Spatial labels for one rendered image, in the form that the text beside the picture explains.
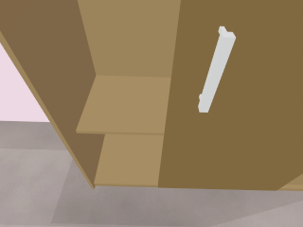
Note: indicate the wardrobe door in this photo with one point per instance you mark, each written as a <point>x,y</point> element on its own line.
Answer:
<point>252,136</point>
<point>297,181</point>

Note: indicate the handle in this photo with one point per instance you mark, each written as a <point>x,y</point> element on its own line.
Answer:
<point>219,60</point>

